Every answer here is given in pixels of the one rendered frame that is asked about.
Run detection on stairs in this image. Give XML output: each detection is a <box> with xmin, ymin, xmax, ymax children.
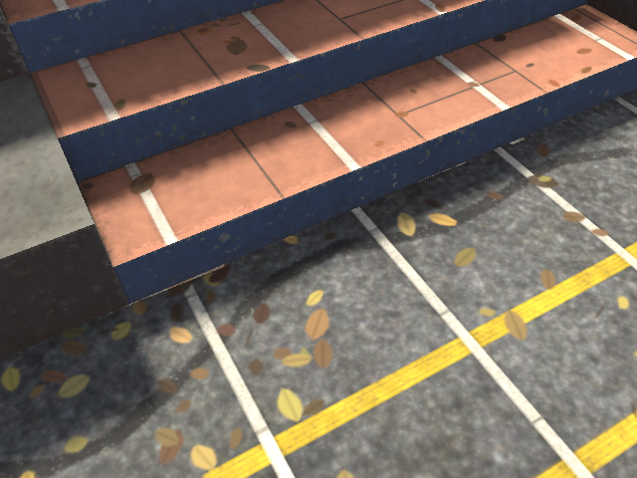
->
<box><xmin>0</xmin><ymin>0</ymin><xmax>637</xmax><ymax>304</ymax></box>

